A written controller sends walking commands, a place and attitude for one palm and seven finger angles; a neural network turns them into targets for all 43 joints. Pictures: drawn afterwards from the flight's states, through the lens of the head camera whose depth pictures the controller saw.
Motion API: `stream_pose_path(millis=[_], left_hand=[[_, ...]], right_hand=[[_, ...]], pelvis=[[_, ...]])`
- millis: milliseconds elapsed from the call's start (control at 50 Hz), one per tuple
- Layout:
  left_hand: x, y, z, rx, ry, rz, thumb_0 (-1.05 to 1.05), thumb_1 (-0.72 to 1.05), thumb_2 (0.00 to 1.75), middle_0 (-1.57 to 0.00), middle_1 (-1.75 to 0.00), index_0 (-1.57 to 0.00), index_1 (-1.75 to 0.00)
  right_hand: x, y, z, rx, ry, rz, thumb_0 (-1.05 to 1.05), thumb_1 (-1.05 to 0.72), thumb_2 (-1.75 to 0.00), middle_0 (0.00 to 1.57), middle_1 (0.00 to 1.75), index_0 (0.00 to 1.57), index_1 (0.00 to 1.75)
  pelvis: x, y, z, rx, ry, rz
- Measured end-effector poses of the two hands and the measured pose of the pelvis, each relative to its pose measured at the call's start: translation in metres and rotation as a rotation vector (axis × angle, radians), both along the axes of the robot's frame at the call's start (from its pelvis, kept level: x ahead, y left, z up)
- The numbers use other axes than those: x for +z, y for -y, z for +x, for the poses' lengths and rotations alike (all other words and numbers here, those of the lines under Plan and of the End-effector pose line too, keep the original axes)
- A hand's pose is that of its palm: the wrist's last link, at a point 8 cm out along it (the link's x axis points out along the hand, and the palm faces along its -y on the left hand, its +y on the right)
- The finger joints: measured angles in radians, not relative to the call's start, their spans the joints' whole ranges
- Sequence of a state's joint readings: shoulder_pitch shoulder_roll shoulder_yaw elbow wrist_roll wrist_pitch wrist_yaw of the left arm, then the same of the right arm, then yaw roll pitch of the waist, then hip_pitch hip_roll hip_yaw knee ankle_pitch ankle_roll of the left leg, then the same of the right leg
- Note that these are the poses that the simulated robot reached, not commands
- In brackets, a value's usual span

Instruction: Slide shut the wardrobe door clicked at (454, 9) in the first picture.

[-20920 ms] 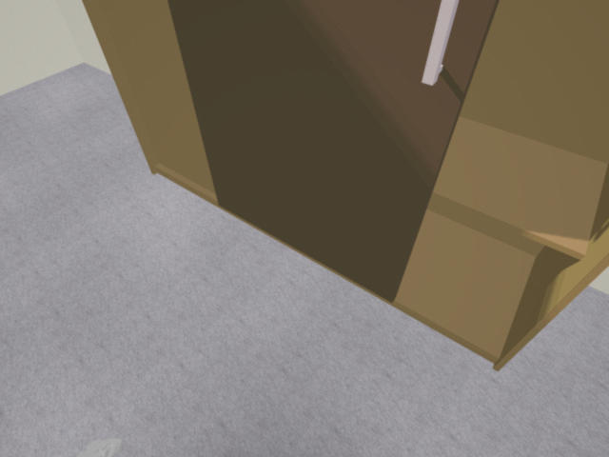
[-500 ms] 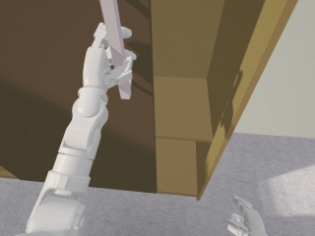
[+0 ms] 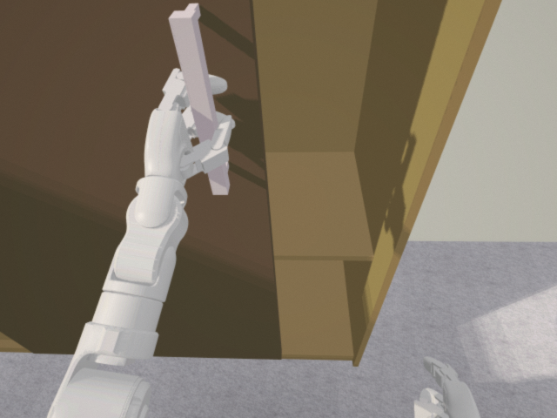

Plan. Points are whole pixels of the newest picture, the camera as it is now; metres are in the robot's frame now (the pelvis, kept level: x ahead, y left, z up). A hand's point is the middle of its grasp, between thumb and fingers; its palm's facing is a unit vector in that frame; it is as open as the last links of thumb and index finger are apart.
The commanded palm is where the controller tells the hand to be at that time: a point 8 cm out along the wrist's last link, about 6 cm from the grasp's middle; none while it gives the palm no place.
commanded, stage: stop walking and hold the door there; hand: left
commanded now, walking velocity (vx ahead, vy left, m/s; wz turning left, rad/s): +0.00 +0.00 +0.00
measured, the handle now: (209, 111) +0.43 +0.10 +0.25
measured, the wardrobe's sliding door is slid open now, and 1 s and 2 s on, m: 0.25 0.25 0.25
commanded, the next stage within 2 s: loosen the grip on the handle in 0.74 s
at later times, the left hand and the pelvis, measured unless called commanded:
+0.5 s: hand (212, 149) +0.37 +0.09 +0.23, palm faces -0.16 -0.97 -0.15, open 7.2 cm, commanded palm +0.36 +0.13 +0.23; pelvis +0.01 +0.07 +0.00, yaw -1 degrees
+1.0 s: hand (204, 145) +0.37 +0.10 +0.24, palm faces -0.18 -0.96 -0.20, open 7.8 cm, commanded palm +0.36 +0.14 +0.23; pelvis -0.01 +0.05 +0.00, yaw +2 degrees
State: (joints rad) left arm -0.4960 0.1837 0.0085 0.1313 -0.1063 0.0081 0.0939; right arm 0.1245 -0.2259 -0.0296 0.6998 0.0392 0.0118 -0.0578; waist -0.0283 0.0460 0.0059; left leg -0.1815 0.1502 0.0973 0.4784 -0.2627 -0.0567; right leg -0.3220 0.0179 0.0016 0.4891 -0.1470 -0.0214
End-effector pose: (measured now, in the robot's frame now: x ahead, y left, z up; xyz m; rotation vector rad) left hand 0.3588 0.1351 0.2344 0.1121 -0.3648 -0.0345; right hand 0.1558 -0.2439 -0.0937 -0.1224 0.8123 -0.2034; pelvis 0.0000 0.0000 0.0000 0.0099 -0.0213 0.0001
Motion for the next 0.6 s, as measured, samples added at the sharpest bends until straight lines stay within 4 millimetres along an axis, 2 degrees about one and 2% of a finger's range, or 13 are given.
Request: stream_pose_path(millis=[100,220,420,600], left_hand=[[0.0,-0.003,0.0,-0.036,-0.005,0.01,0.03,0.67,0.73,-0.39,-1.39,-0.22,-1.32],[0.001,-0.006,0.001,-0.081,-0.006,0.023,0.02,0.66,0.71,-0.37,-1.39,-0.2,-1.29],[0.0,-0.01,0.001,-0.136,-0.003,0.037,0.01,0.66,0.71,-0.34,-1.38,-0.17,-1.24],[-0.001,-0.011,0.002,-0.156,0.006,0.043,-0.01,0.67,0.71,-0.33,-1.38,-0.15,-1.2]], right_hand=[[0.002,-0.013,-0.004,-0.008,0.006,-0.011,0.01,-0.91,-0.9,0.2,0.3,0.2,0.3],[0.001,-0.039,-0.006,-0.003,0.001,-0.005,0.01,-0.91,-0.9,0.2,0.3,0.2,0.3],[-0.003,-0.082,0.003,0.029,-0.009,0.028,0.01,-0.91,-0.9,0.2,0.3,0.2,0.3],[-0.004,-0.096,0.013,0.042,-0.015,0.039,0.01,-0.91,-0.9,0.2,0.3,0.2,0.3]], pelvis=[[0.001,-0.016,0.0,-0.007,-0.002,0.001],[0.002,-0.037,0.002,-0.016,-0.002,0.004],[0.001,-0.063,0.008,-0.021,0.004,0.004],[0.0,-0.071,0.013,-0.019,0.006,0.002]])
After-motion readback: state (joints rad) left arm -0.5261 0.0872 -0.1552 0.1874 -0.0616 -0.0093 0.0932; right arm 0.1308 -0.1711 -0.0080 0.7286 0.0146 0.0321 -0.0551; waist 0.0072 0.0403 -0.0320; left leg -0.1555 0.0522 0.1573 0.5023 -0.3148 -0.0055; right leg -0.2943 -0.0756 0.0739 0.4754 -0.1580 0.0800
